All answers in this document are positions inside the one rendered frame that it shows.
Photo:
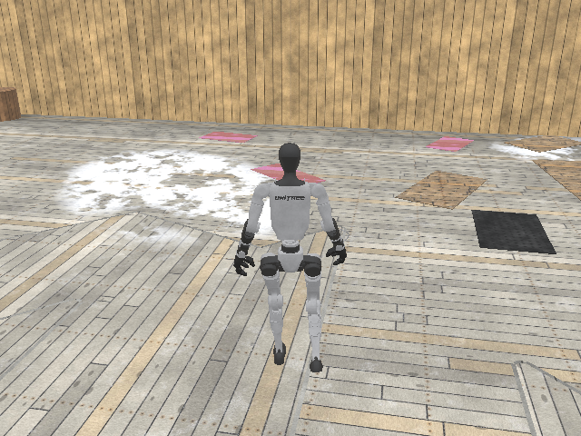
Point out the robot left upper arm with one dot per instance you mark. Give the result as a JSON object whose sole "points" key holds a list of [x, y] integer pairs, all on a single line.
{"points": [[260, 192]]}

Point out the robot left hand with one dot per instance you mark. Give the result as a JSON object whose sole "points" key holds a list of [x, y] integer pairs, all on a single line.
{"points": [[238, 262]]}

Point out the robot right hand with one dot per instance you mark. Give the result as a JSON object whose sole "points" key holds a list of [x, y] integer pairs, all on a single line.
{"points": [[332, 252]]}

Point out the right robot forearm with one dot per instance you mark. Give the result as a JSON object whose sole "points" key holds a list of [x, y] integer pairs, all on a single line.
{"points": [[335, 237]]}

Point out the left robot thigh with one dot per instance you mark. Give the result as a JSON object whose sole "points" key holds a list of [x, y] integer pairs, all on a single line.
{"points": [[271, 275]]}

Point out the left robot forearm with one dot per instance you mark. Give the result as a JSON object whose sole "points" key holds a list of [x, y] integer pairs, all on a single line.
{"points": [[245, 242]]}

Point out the right robot thigh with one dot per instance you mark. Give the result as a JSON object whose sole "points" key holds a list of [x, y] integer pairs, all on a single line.
{"points": [[312, 273]]}

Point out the robot thigh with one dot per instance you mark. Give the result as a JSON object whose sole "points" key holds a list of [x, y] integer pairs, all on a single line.
{"points": [[312, 273], [271, 275]]}

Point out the robot right upper arm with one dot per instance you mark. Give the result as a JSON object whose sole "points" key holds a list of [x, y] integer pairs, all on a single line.
{"points": [[317, 190]]}

